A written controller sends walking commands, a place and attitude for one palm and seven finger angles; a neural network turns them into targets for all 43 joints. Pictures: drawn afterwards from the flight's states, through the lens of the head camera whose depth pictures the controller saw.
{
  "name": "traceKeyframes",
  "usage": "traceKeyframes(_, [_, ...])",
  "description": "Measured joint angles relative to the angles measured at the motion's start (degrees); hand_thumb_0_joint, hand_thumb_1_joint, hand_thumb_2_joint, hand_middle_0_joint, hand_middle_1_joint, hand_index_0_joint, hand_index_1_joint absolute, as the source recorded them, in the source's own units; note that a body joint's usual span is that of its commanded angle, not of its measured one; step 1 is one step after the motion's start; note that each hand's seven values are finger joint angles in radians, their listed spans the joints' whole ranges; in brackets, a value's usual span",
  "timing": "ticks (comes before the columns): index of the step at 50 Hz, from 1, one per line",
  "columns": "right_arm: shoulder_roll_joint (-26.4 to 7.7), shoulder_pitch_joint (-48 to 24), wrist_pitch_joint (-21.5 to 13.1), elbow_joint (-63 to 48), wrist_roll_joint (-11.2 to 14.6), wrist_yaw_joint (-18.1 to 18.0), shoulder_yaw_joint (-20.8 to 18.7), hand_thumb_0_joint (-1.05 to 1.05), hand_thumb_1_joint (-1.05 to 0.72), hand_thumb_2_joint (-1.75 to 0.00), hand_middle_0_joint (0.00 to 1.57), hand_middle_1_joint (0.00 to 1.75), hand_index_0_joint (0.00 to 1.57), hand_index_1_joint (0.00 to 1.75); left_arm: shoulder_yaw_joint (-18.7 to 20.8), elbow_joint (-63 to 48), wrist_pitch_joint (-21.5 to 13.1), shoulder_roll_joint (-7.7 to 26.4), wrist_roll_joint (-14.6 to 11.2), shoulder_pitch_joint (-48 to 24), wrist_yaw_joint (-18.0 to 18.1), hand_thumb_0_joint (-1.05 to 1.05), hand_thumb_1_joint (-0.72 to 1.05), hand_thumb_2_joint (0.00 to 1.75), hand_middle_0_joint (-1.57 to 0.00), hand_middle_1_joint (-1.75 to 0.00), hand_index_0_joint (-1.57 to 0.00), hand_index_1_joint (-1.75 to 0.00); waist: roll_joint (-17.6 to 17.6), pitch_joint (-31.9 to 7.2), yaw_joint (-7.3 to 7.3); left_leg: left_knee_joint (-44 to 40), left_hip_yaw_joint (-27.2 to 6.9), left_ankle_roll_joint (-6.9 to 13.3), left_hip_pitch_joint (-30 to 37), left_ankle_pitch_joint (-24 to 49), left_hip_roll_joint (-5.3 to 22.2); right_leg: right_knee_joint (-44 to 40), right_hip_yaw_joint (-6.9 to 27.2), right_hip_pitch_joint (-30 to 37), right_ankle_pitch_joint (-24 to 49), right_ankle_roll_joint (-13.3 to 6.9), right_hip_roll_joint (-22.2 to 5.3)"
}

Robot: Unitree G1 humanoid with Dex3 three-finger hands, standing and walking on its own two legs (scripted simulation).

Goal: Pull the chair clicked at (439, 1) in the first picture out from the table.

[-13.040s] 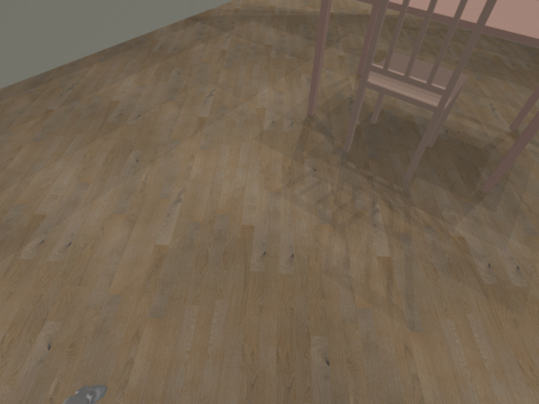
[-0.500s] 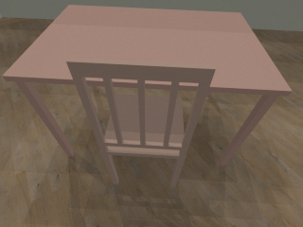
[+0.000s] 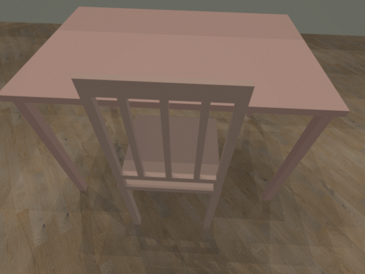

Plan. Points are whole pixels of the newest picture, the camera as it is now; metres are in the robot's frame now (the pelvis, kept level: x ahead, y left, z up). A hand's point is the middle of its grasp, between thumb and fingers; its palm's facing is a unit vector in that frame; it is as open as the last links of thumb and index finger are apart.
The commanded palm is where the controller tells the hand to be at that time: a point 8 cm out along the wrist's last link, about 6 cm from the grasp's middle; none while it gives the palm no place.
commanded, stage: raise the hand toward the chair's back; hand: left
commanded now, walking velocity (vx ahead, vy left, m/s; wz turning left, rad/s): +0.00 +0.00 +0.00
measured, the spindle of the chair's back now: (166, 144) +0.48 +0.08 -0.05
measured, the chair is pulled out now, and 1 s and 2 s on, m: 0.00 0.00 0.00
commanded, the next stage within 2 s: none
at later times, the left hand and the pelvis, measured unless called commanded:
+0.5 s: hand out of the picture +0.12 +0.16 -0.08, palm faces +0.11 -0.99 -0.02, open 9.7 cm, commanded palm +0.12 +0.21 -0.06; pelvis -0.05 -0.05 -0.10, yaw +2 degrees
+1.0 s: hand (107, 259) +0.16 +0.18 -0.06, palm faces +0.02 -1.00 -0.06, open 14.1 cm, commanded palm +0.13 +0.23 -0.05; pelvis -0.06 -0.02 -0.09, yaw +2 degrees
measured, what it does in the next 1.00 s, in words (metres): lowers itself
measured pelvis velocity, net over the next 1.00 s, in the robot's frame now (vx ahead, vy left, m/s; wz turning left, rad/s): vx -0.06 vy -0.02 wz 0.03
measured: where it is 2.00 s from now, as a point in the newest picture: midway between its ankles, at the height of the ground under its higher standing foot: outside the picture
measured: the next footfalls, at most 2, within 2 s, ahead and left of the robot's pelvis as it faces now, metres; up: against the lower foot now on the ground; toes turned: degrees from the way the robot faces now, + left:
none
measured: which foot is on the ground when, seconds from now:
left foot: down 0.00-1.00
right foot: down 0.00-1.00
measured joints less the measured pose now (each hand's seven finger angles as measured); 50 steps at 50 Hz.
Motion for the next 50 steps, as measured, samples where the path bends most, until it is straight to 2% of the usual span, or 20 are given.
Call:
traceKeyframes(2, [-0.2, 0.0, 0.2, -0.3, 0.0, 0.1, 0.0, 0.01, -0.92, -0.9, 0.2, 0.3, 0.2, 0.3, -0.1, 0.1, -0.3, -0.2, 0.2, 0.0, 0.4, 0.0, 0.91, 0.89, -0.19, -0.3, -0.2, -0.3, 0.3, -0.2, -0.17, 1.0, -0.3, -0.2, -0.8, -0.2, 0.3, -0.1, -0.3, -0.2, 0.1, 0.0, 0.3])
traceKeyframes(3, [-0.4, 1.1, -0.2, -2.9, 0.5, 0.0, 0.1, 0.02, -0.93, -0.9, 0.2, 0.3, 0.2, 0.3, 0.5, -8.8, 3.5, 0.1, -1.8, 2.8, 0.8, 0.01, 0.92, 0.89, -0.2, -0.3, -0.2, -0.3, 0.2, 0.0, -0.36, 1.9, -0.5, -0.3, -1.5, -0.5, 0.4, 0.5, -0.5, -0.7, 0.0, -0.1, 0.3])
traceKeyframes(4, [-0.6, 2.5, -2.4, -5.6, 1.1, -0.7, 0.4, 0.02, -0.93, -0.9, 0.2, 0.3, 0.2, 0.3, 1.6, -21.0, 7.0, 1.0, -3.6, 6.3, 1.6, 0.03, 0.94, 0.89, -0.2, -0.3, -0.21, -0.3, -0.3, 0.1, 0.08, 2.2, -0.3, -0.4, -1.7, -0.7, 0.3, 1.8, -0.4, -1.4, -0.5, -0.3, 0.2])
traceKeyframes(5, [-0.8, 3.8, -5.4, -8.1, 1.3, -1.2, 0.4, 0.02, -0.93, -0.9, 0.2, 0.3, 0.2, 0.3, 1.9, -31.0, 6.2, 2.2, -4.7, 9.2, 2.6, 0.03, 0.94, 0.89, -0.2, -0.3, -0.21, -0.3, -0.9, -0.3, 0.49, 2.4, 0.0, -0.5, -2.1, -0.8, 0.0, 3.9, -0.2, -2.8, -1.3, -0.8, -0.2])
traceKeyframes(7, [-1.7, 5.0, -10.7, -12.4, 1.8, -1.4, -0.1, 0.02, -0.93, -0.9, 0.2, 0.3, 0.2, 0.3, 2.0, -44.4, 2.9, 3.8, -6.9, 11.1, 4.1, 0.04, 0.94, 0.89, -0.2, -0.3, -0.2, -0.3, -1.2, -1.5, -0.29, 4.0, -0.4, -0.6, -4.1, -1.0, -0.9, 7.5, -0.8, -5.4, -3.1, -1.1, -1.2])
traceKeyframes(9, [-3.6, 4.4, -13.5, -16.5, 1.3, -1.0, -1.0, 0.02, -0.92, -0.9, 0.2, 0.3, 0.2, 0.3, 2.9, -51.0, -1.6, 3.5, -7.8, 8.6, 3.0, 0.04, 0.92, 0.88, -0.19, -0.29, -0.2, -0.29, 0.4, -3.2, -1.57, 8.6, -1.7, -0.6, -8.7, -2.3, -0.7, 9.8, -2.2, -8.3, -4.2, -0.5, -1.3])
traceKeyframes(11, [-5.2, 2.2, -14.5, -20.0, 0.6, -0.4, -1.7, 0.02, -0.92, -0.9, 0.2, 0.3, 0.2, 0.3, 4.6, -53.3, -8.6, 2.5, -9.0, 5.3, -0.2, 0.03, 0.88, 0.86, -0.18, -0.29, -0.19, -0.29, 1.5, -5.9, -2.29, 14.0, -2.1, -0.9, -14.9, -4.0, 0.0, 13.8, -2.6, -13.7, -5.1, -0.9, -0.7])
traceKeyframes(15, [-6.2, -3.1, -14.8, -27.0, 0.4, 1.4, -3.6, 0.02, -0.91, -0.9, 0.2, 0.3, 0.2, 0.3, 7.2, -52.8, -25.2, 0.9, -12.8, 1.6, -12.7, 0.02, 0.79, 0.83, -0.17, -0.28, -0.18, -0.28, -0.2, -10.3, -1.97, 26.0, -1.4, -1.8, -27.8, -7.8, 1.8, 25.8, -1.7, -27.1, -8.9, -2.2, 0.6])
traceKeyframes(17, [-6.7, -5.3, -14.4, -30.7, 0.7, 2.1, -4.6, 0.02, -0.91, -0.9, 0.2, 0.3, 0.2, 0.3, 7.8, -51.9, -30.6, 0.7, -13.3, 1.9, -18.5, 0.01, 0.74, 0.82, -0.17, -0.27, -0.18, -0.27, -1.1, -11.2, -1.51, 32.1, -1.5, -2.3, -33.2, -9.8, 2.5, 31.8, -1.6, -32.7, -11.1, -2.8, 1.2])
traceKeyframes(18, [-6.9, -6.2, -13.9, -32.5, 1.0, 2.2, -5.0, 0.02, -0.91, -0.9, 0.2, 0.3, 0.2, 0.3, 8.0, -51.7, -31.5, 0.8, -13.7, 2.7, -20.4, 0.01, 0.72, 0.81, -0.17, -0.27, -0.18, -0.27, -1.6, -11.5, -1.2, 34.8, -1.5, -2.5, -35.5, -11.3, 2.8, 34.5, -1.6, -35.0, -12.1, -3.0, 1.3])
traceKeyframes(21, [-7.5, -7.9, -12.3, -37.2, 1.6, 1.6, -5.5, 0.02, -0.91, -0.9, 0.2, 0.3, 0.2, 0.3, 8.5, -52.9, -29.6, 1.5, -14.6, 6.0, -21.9, 0.01, 0.64, 0.78, -0.17, -0.26, -0.18, -0.26, -2.1, -11.6, 0.01, 41.0, -2.3, -3.0, -40.7, -14.0, 3.1, 40.5, -2.3, -39.8, -14.6, -3.7, 1.5])
traceKeyframes(24, [-7.2, -8.3, -11.6, -39.0, 1.6, 0.4, -5.2, 0.02, -0.91, -0.9, 0.2, 0.3, 0.2, 0.3, 9.7, -56.1, -27.7, 2.4, -14.9, 9.5, -19.6, 0.01, 0.57, 0.75, -0.17, -0.25, -0.18, -0.25, -1.6, -11.2, 1.31, 45.0, -4.0, -3.5, -43.9, -15.4, 3.5, 43.5, -4.0, -42.1, -16.0, -4.4, 1.9])
traceKeyframes(27, [-6.2, -8.0, -11.8, -38.1, 1.3, -0.8, -3.8, 0.01, -0.91, -0.9, 0.2, 0.3, 0.2, 0.3, 10.8, -60.1, -28.9, 3.7, -15.4, 10.6, -18.5, 0.02, 0.49, 0.72, -0.16, -0.24, -0.17, -0.24, -0.6, -11.0, 2.32, 47.4, -6.0, -4.0, -46.4, -16.0, 3.8, 44.7, -5.8, -43.4, -16.5, -4.9, 2.2])
traceKeyframes(30, [-5.1, -7.7, -12.2, -35.6, 1.4, -1.4, -1.7, 0.01, -0.91, -0.9, 0.2, 0.3, 0.2, 0.3, 11.0, -61.5, -29.9, 4.8, -16.4, 8.1, -20.4, 0.02, 0.42, 0.69, -0.15, -0.23, -0.16, -0.23, 0.9, -10.6, 2.61, 48.7, -7.4, -4.1, -48.2, -16.0, 4.0, 44.9, -7.2, -44.4, -16.4, -5.2, 2.4])
traceKeyframes(32, [-4.1, -7.2, -12.2, -33.9, 1.7, -1.7, -0.5, 0.02, -0.9, -0.9, 0.2, 0.3, 0.2, 0.3, 10.9, -60.9, -28.5, 5.5, -16.9, 5.3, -22.4, 0.01, 0.38, 0.67, -0.14, -0.22, -0.15, -0.22, 1.6, -10.3, 2.36, 48.8, -7.7, -4.2, -48.9, -15.7, 4.0, 44.8, -7.5, -44.9, -16.0, -5.2, 2.5])
traceKeyframes(35, [-2.5, -5.9, -11.6, -32.0, 2.1, -1.8, 0.5, 0.02, -0.9, -0.9, 0.2, 0.3, 0.2, 0.3, 11.1, -59.4, -24.0, 6.0, -17.5, 2.3, -24.3, 0.01, 0.31, 0.64, -0.13, -0.21, -0.14, -0.21, 2.4, -10.0, 1.31, 47.8, -7.3, -4.1, -48.8, -15.1, 4.1, 43.8, -7.1, -45.0, -15.3, -5.0, 2.6])
traceKeyframes(37, [-1.8, -4.7, -11.1, -31.2, 2.2, -1.8, 0.4, 0.02, -0.9, -0.9, 0.2, 0.3, 0.2, 0.3, 11.7, -59.1, -21.3, 6.0, -17.7, 1.9, -24.0, 0.01, 0.26, 0.62, -0.13, -0.2, -0.14, -0.2, 2.7, -10.0, 0.37, 46.4, -6.5, -3.9, -48.0, -14.6, 4.1, 42.8, -6.4, -44.6, -14.7, -4.7, 2.6])
traceKeyframes(39, [-1.5, -3.3, -10.8, -30.8, 2.2, -1.9, 0.0, 0.02, -0.9, -0.9, 0.21, 0.3, 0.2, 0.3, 12.3, -59.1, -20.1, 5.5, -17.9, 2.4, -22.8, 0.01, 0.21, 0.6, -0.13, -0.19, -0.14, -0.2, 2.8, -10.1, -0.42, 45.0, -5.8, -3.6, -46.9, -14.2, 4.1, 41.6, -5.6, -43.9, -14.1, -4.3, 2.5])
traceKeyframes(44, [-2.9, -0.7, -10.9, -30.2, 2.0, -1.9, -1.5, 0.02, -0.9, -0.9, 0.21, 0.3, 0.2, 0.3, 12.9, -59.2, -22.6, 4.7, -17.3, 4.3, -19.7, 0.01, 0.1, 0.55, -0.12, -0.18, -0.13, -0.18, 2.7, -10.5, -1.34, 42.9, -4.4, -2.8, -45.6, -13.6, 3.8, 39.8, -4.3, -43.0, -13.3, -3.6, 2.3])
traceKeyframes(50, [-5.6, -0.6, -11.7, -30.7, 2.0, -2.1, -2.7, 0.02, -0.9, -0.9, 0.2, 0.3, 0.2, 0.3, 11.9, -59.2, -25.3, 4.9, -16.7, 5.0, -19.3, 0.0, -0.04, 0.49, -0.1, -0.15, -0.11, -0.15, 2.2, -10.5, -1.5, 43.1, -4.0, -1.9, -45.7, -13.8, 3.3, 39.6, -3.9, -42.9, -13.3, -2.8, 1.8])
